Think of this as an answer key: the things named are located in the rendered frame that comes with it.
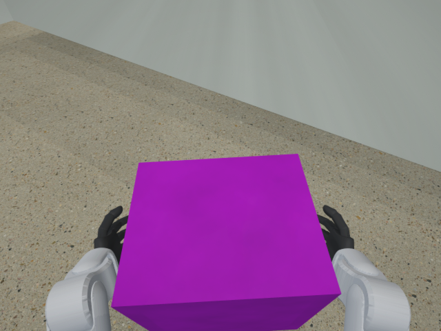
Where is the robot right forearm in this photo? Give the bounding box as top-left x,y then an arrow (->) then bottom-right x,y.
332,248 -> 411,331

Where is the left robot hand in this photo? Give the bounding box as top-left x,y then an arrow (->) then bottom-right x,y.
94,205 -> 129,264

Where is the right robot hand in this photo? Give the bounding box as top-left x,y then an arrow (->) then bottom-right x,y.
317,205 -> 354,262

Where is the robot left forearm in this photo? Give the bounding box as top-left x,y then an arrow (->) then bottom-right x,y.
45,248 -> 119,331

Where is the carton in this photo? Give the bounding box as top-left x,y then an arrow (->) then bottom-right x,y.
111,154 -> 341,331

